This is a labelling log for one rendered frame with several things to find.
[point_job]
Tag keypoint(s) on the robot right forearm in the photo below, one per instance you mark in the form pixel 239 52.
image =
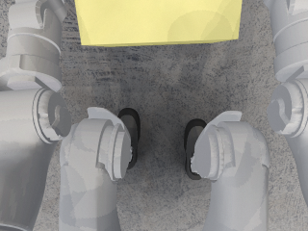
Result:
pixel 288 20

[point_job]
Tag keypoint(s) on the robot left foot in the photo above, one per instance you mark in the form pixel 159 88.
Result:
pixel 131 120

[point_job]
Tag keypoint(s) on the carton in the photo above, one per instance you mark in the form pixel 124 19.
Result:
pixel 120 23

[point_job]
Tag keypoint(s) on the right robot upper arm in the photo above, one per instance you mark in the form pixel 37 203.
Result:
pixel 287 115

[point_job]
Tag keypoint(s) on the left robot upper arm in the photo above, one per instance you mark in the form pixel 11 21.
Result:
pixel 32 121

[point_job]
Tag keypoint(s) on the robot left forearm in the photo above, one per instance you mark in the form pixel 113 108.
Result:
pixel 33 46

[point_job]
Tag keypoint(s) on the robot right thigh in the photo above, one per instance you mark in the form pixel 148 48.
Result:
pixel 230 153

